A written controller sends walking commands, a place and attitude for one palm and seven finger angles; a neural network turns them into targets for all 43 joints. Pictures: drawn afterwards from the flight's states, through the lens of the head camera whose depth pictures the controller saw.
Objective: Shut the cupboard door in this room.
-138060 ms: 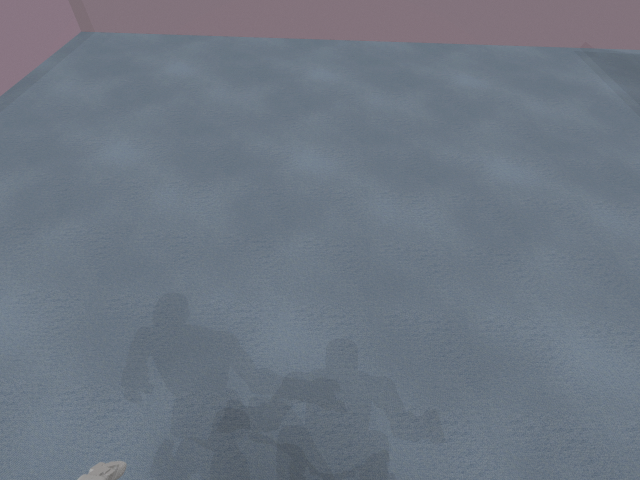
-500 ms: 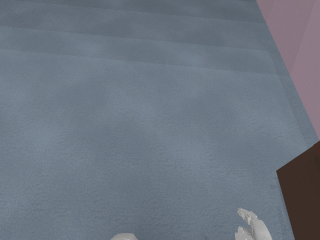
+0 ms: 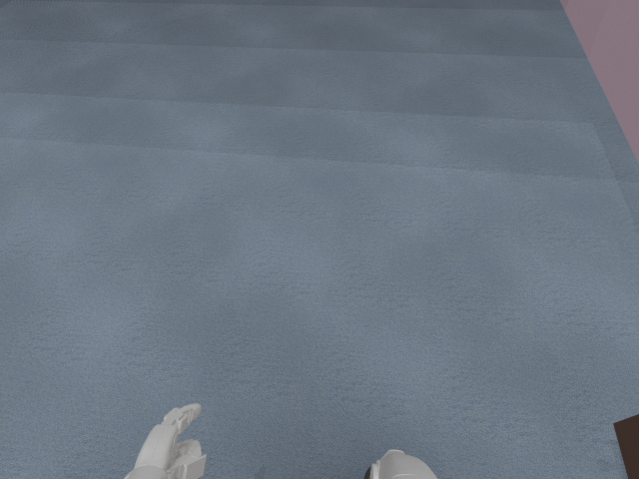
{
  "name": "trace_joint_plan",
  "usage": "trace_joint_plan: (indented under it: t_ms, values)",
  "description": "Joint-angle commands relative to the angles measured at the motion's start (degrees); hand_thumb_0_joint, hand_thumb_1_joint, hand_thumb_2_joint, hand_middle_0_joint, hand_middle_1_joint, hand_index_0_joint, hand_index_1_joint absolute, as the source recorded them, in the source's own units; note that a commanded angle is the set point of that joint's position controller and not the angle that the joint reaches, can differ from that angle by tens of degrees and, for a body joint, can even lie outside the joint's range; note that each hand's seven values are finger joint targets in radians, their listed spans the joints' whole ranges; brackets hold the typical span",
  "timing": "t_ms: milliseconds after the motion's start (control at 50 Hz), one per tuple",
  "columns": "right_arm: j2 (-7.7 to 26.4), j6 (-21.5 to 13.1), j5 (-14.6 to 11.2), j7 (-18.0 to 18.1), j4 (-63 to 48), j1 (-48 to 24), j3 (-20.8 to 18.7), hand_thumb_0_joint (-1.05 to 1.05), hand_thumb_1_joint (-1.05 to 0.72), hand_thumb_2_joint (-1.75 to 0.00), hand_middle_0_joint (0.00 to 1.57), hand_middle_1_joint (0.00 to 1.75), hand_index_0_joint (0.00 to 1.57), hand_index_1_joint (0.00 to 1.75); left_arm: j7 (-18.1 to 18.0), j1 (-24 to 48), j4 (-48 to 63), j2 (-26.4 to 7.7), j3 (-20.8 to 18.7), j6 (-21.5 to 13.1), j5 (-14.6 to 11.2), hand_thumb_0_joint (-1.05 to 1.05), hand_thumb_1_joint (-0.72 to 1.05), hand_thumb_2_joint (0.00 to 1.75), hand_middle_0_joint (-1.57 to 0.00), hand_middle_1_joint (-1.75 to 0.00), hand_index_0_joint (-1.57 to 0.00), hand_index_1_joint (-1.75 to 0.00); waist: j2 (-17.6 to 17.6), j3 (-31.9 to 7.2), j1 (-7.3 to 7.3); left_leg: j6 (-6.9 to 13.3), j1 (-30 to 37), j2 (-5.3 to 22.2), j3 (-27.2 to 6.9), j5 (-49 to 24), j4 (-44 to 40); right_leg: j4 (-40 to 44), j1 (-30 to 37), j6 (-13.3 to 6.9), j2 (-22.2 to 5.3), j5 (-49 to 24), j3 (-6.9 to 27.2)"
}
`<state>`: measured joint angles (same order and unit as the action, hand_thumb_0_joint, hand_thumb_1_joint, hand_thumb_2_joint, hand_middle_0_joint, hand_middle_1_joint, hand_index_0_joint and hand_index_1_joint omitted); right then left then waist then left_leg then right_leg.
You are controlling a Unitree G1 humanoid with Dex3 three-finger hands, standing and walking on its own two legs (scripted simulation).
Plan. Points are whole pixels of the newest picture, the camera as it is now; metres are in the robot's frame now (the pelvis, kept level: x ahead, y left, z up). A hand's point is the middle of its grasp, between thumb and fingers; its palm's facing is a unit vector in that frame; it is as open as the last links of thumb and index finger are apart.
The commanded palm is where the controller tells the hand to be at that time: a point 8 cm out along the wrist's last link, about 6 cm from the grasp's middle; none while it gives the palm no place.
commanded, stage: walk to a spot facing it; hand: left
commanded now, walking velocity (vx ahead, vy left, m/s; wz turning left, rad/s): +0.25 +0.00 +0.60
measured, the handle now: out of the picture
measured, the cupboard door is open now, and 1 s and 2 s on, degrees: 3 3 3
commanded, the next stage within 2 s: turn to face it in 0.28 s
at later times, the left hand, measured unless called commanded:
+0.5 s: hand out of the picture +0.10 +0.22 -0.18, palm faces +0.33 -0.92 -0.22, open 7.4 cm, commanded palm none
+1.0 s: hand (190, 385) +0.27 +0.22 -0.15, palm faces +0.06 -0.97 -0.25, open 7.4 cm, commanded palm none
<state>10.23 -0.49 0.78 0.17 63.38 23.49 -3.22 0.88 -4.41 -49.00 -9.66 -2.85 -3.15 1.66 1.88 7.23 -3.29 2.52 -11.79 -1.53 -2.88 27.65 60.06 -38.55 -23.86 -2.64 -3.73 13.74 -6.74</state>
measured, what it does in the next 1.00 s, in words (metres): walks ahead: left foot, then right foot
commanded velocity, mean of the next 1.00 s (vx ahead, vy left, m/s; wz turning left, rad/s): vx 0.01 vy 0.00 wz -0.18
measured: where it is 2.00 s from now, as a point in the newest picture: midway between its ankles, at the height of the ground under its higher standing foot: (315, 450)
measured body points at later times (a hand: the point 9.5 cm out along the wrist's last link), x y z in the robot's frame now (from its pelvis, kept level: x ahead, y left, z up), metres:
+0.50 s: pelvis +0.16 +0.03 +0.00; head +0.21 +0.07 +0.44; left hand +0.08 +0.27 -0.16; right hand +0.39 -0.16 -0.12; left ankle +0.21 +0.12 -0.72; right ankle +0.10 -0.11 -0.66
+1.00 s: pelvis +0.22 +0.02 +0.01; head +0.27 +0.01 +0.46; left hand +0.27 +0.27 -0.13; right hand +0.29 -0.24 -0.14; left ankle +0.19 +0.13 -0.66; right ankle +0.22 -0.08 -0.72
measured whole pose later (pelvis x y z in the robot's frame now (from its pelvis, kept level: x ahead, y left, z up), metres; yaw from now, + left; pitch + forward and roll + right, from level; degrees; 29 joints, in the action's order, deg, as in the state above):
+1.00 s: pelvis +0.22 +0.02 +0.01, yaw +0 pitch +1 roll +0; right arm 14.3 3.6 0.8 1.6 55.5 9.6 -4.3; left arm -0.8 -13.8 -52.8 -10.0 -4.0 1.9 1.6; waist 2.1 4.9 1.3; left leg -3.1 -26.7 2.5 3.2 26.8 61.8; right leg -32.9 -16.1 -1.9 1.1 17.6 -1.2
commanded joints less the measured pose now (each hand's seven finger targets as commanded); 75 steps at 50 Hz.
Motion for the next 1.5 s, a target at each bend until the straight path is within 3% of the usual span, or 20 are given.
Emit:
trace_joint_plan:
  t_ms: [0,160,280,340,360,380,400,420,480,800,840,880,960,1100,1160,1180,1200,1220,1320,1480]
  values:
    - [2.7,-0.8,0.5,-0.7,-6.4,-3.5,-1.0,0.00,-0.90,-0.90,0.20,0.30,0.20,0.30,-1.6,-9.1,-0.6,-7.0,-2.2,-0.2,-0.1,0.00,0.90,0.90,-0.20,-0.30,-0.20,-0.30,-7.9,-6.3,3.59,-0.4,-20.1,6.3,-0.7,-11.2,16.8,26.0,11.4,-3.0,-17.7,6.3,14.1]
    - [-0.1,1.8,0.8,-2.0,-9.8,-8.2,-0.4,0.00,-0.90,-0.90,0.20,0.30,0.20,0.30,-2.2,-13.4,-3.3,-5.3,-1.7,-1.5,-0.2,0.00,0.90,0.90,-0.20,-0.30,-0.20,-0.30,-7.9,-5.7,1.67,-3.6,-25.2,7.3,5.2,-14.3,1.2,22.6,17.2,-2.9,-15.5,-30.3,-3.6]
    - [2.2,1.6,0.6,-2.8,-14.9,-17.6,0.5,0.00,-0.90,-0.90,0.20,0.30,0.20,0.30,-2.3,-15.5,-3.3,-10.0,-2.2,-0.3,-0.1,0.00,0.90,0.90,-0.20,-0.30,-0.20,-0.30,-9.3,-5.3,3.88,-2.5,-21.5,5.2,9.5,-13.1,-15.4,17.0,24.2,-2.6,-17.6,-38.8,-6.2]
    - [5.1,1.2,0.7,-2.5,-15.7,-14.8,-0.1,0.00,-0.90,-0.90,0.20,0.30,0.20,0.30,-2.2,-14.6,-2.2,-12.6,-3.0,0.3,-0.1,0.00,0.90,0.90,-0.20,-0.30,-0.20,-0.30,-9.2,-8.2,1.70,-0.8,-11.3,1.8,11.2,-12.8,-22.9,6.4,24.3,-1.6,-18.4,-45.9,-7.7]
    - [7.0,1.0,1.0,-2.2,-14.9,-10.5,-0.5,0.00,-0.90,-0.90,0.20,0.30,0.20,0.30,-2.2,-14.4,-1.8,-12.9,-3.1,0.5,-0.4,0.00,0.90,0.90,-0.20,-0.30,-0.20,-0.30,-7.3,-11.3,-0.63,-0.3,-1.6,0.9,10.6,-19.0,-28.3,-1.9,20.1,0.1,-16.9,-41.9,-8.6]
    - [11.3,0.3,1.7,-1.6,-13.8,-5.2,-1.3,0.00,-0.90,-0.90,0.20,0.30,0.20,0.30,-2.2,-15.8,-1.0,-11.2,-2.6,0.9,-0.9,0.00,0.90,0.90,-0.20,-0.30,-0.20,-0.30,1.9,-17.0,-2.42,3.6,12.9,9.7,0.4,-40.4,-31.1,-14.7,8.7,3.3,-11.2,-22.7,-9.3]
    - [17.6,0.1,1.2,-0.7,-13.2,-1.5,-2.2,0.00,-0.90,-0.90,0.20,0.30,0.20,0.30,-2.1,-17.6,0.3,-6.8,-1.1,1.3,-1.7,0.00,0.90,0.90,-0.20,-0.30,-0.20,-0.30,15.7,-21.8,-2.67,13.0,21.7,26.7,-19.8,-68.9,-32.7,-29.4,-5.2,5.7,-1.8,25.7,-4.9]
    - [17.5,0.4,0.3,0.1,-13.3,-1.1,-1.3,0.00,-0.90,-0.90,0.20,0.30,0.20,0.30,-3.0,-13.8,1.7,-8.0,-0.4,2.1,-1.0,0.00,0.90,0.90,-0.20,-0.30,-0.20,-0.30,3.0,-20.3,-2.79,13.8,15.6,28.0,-16.3,-66.0,-33.4,-32.2,-3.1,4.2,-2.0,25.7,4.0]
    - [10.2,-0.4,0.5,1.8,-15.0,-13.6,0.9,0.00,-0.90,-0.90,0.20,0.30,0.20,0.30,-3.0,-15.4,-3.3,-5.3,-0.2,3.7,-0.7,0.00,0.90,0.90,-0.20,-0.30,-0.20,-0.30,6.5,-12.8,2.27,8.4,3.6,21.6,-6.9,-40.3,-40.1,-27.2,-2.4,4.8,-3.3,16.2,8.7]
    - [10.2,1.6,0.3,1.7,-11.7,-15.5,-2.1,0.00,-0.90,-0.90,0.20,0.30,0.20,0.30,-0.4,-15.9,-2.2,-5.2,-3.0,5.3,0.1,0.00,0.90,0.90,-0.20,-0.30,-0.20,-0.30,3.3,-8.7,5.34,2.6,-1.5,19.7,9.5,-23.4,-30.6,7.3,10.6,2.9,1.9,-2.9,2.3]
    - [4.7,1.7,-0.3,1.1,-13.9,-15.6,-1.5,0.00,-0.90,-0.90,0.20,0.30,0.20,0.30,-1.1,-17.0,-2.1,-12.8,-4.1,4.0,0.9,0.00,0.90,0.90,-0.20,-0.30,-0.20,-0.30,-18.3,-7.8,6.34,-4.2,-16.4,7.0,16.0,2.5,-12.0,18.4,18.1,-5.0,-14.6,-25.5,25.5]
    - [5.0,2.5,-0.1,1.6,-15.8,-18.6,-0.9,0.00,-0.90,-0.90,0.20,0.30,0.20,0.30,-2.1,-17.6,-2.4,-14.3,-4.4,3.8,0.2,0.00,0.90,0.90,-0.20,-0.30,-0.20,-0.30,-18.2,-8.8,7.14,-5.0,-23.9,4.2,4.4,7.0,3.6,19.5,19.5,-11.4,-16.8,-31.4,31.9]
    - [5.9,2.2,0.0,1.4,-14.1,-16.0,-0.8,0.00,-0.90,-0.90,0.20,0.30,0.20,0.30,-2.4,-11.5,-0.3,-11.4,-3.6,4.0,-0.2,0.00,0.90,0.90,-0.20,-0.30,-0.20,-0.30,-8.7,-11.1,4.70,-6.6,-22.5,5.6,2.4,-3.1,4.2,16.4,20.6,-8.8,-11.0,-28.8,21.8]
    - [6.3,1.8,-0.4,1.6,-15.5,-15.3,-0.6,0.00,-0.90,-0.90,0.20,0.30,0.20,0.30,-1.7,-10.1,0.4,-14.3,-4.2,4.6,0.1,0.00,0.90,0.90,-0.20,-0.30,-0.20,-0.30,-9.2,-9.5,5.10,-6.9,-15.1,3.6,3.9,-2.9,-13.2,15.0,16.9,-8.9,-9.1,-27.2,24.7]
    - [7.0,1.1,-0.6,2.0,-14.5,-9.2,-0.4,0.00,-0.90,-0.90,0.20,0.30,0.20,0.30,-1.5,-5.8,1.3,-14.4,-4.3,5.3,-0.2,0.00,0.90,0.90,-0.20,-0.30,-0.20,-0.30,-9.9,-10.0,1.95,-6.4,-2.9,2.5,4.5,-12.1,-29.4,10.8,9.6,-5.1,-6.1,-21.8,24.7]
    - [9.0,0.5,-0.5,2.1,-13.8,-6.9,-0.7,0.00,-0.90,-0.90,0.20,0.30,0.20,0.30,-1.3,-5.2,2.0,-12.6,-3.8,5.6,-0.8,0.00,0.90,0.90,-0.20,-0.30,-0.20,-0.30,-5.4,-10.6,0.99,-5.8,5.0,5.2,2.8,-17.1,-37.3,7.3,3.5,-2.2,-2.3,-14.5,22.2]
    - [14.6,-0.2,0.5,2.2,-14.0,-5.7,-1.4,0.00,-0.90,-0.90,0.20,0.30,0.20,0.30,-0.9,-6.9,3.1,-8.8,-3.2,5.9,-1.3,0.00,0.90,0.90,-0.20,-0.30,-0.20,-0.30,11.6,-12.0,1.32,-1.2,10.5,18.8,-11.3,-23.0,-43.0,-2.9,-5.0,1.7,6.1,5.6,14.8]
    - [17.3,0.3,0.6,2.3,-15.1,-4.4,-1.8,0.00,-0.90,-0.90,0.20,0.30,0.20,0.30,-0.6,-6.3,4.5,-9.0,-2.7,5.7,-0.9,0.00,0.90,0.90,-0.20,-0.30,-0.20,-0.30,15.2,-11.3,0.83,4.9,7.5,28.3,-18.6,-29.3,-43.4,-15.4,-6.4,3.5,6.9,22.8,9.1]
    - [12.2,0.0,1.0,2.9,-16.8,-11.9,-0.3,0.00,-0.90,-0.90,0.20,0.30,0.20,0.30,1.1,-4.9,3.1,-9.0,-3.4,6.8,-0.5,0.00,0.90,0.90,-0.20,-0.30,-0.20,-0.30,7.9,-7.7,3.79,5.2,4.6,20.8,-1.6,-39.3,-40.4,-28.1,-7.7,5.8,2.1,13.4,7.9]
    - [13.8,0.5,1.0,2.0,-13.8,-7.2,-2.1,0.00,-0.90,-0.90,0.20,0.30,0.20,0.30,1.4,-0.4,5.2,-6.8,-2.4,6.5,-0.5,0.00,0.90,0.90,-0.20,-0.30,-0.20,-0.30,10.0,-10.3,0.93,5.0,8.9,22.0,5.9,-43.1,-36.6,-8.5,-0.2,4.8,2.9,12.0,2.3]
